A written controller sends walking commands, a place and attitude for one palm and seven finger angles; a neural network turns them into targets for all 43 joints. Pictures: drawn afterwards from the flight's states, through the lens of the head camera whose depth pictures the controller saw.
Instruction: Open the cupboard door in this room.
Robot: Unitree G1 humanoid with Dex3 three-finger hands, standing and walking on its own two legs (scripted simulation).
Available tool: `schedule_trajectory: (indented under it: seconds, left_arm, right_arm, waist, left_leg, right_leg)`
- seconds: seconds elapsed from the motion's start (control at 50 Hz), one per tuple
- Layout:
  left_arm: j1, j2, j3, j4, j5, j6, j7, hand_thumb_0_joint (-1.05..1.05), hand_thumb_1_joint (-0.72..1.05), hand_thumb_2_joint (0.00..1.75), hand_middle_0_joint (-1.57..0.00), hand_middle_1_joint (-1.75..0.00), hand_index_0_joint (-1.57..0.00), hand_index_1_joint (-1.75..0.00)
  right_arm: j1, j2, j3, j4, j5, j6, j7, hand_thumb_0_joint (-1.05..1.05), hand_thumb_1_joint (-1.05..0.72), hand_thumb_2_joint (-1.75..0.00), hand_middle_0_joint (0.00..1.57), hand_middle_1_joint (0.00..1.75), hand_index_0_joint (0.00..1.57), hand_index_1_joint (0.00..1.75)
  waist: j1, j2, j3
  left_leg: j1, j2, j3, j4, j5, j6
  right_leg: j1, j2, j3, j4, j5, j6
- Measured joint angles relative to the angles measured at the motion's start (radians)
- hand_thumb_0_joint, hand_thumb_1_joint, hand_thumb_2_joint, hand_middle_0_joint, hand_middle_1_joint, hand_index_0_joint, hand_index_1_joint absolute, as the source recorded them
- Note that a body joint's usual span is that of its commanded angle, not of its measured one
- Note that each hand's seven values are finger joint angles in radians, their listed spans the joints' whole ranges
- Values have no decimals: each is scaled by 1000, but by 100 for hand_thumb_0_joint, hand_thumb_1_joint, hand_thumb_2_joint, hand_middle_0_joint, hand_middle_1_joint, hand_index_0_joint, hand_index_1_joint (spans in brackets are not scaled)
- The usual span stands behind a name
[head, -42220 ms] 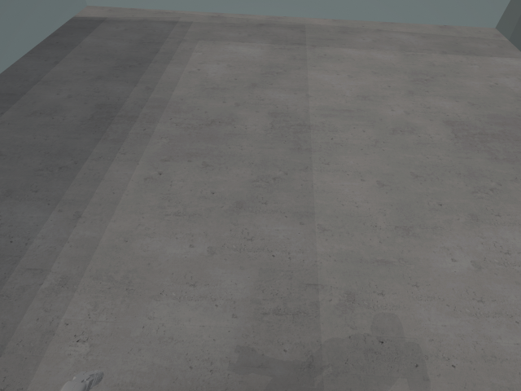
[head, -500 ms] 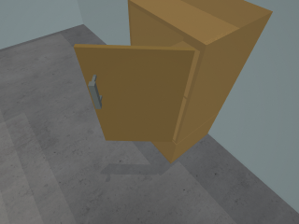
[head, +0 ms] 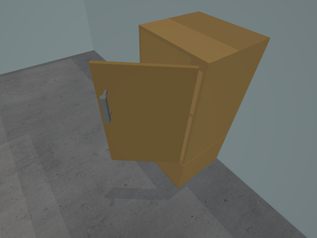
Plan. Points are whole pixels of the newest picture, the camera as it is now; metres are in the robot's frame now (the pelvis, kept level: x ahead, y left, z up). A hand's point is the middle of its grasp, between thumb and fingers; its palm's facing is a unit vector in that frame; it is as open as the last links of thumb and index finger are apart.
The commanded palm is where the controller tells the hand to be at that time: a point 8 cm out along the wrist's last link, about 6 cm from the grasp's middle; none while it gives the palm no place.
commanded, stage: come to a stop and stand still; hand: left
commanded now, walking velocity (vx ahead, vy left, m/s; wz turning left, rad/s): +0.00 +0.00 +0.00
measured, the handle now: (106, 106) +0.59 +0.23 -0.03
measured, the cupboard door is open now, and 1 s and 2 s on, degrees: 51 51 51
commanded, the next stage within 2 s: look again from close up in 0.84 s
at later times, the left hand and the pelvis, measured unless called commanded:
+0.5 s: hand out of the picture -0.05 +0.18 -0.18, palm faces +0.03 -0.99 -0.14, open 7.4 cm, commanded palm none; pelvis -0.02 +0.02 +0.00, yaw +0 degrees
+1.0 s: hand out of the picture -0.03 +0.19 -0.18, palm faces +0.03 -0.99 -0.16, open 7.4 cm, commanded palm none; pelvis -0.01 +0.03 +0.00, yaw -1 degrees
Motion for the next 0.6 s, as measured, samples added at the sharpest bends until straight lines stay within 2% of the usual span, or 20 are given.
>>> schedule_trajectory:
  seconds: [0.22,0.6]
  left_arm:
    - [86,-9,-2,94,1,3,6,0,90,90,-20,-30,-20,-30]
    - [173,-131,-8,156,10,-7,20,0,91,90,-20,-30,-20,-30]
  right_arm:
    - [35,37,15,80,7,6,5,0,-91,-90,20,30,20,30]
    - [91,134,7,148,17,3,-6,0,-91,-90,20,30,20,30]
  waist:
    - [14,-1,3]
    - [18,-17,13]
  left_leg:
    - [3,-13,4,-57,49,12]
    - [-21,-35,18,-58,56,40]
  right_leg:
    - [5,-9,3,-61,52,12]
    - [-20,-31,18,-65,69,39]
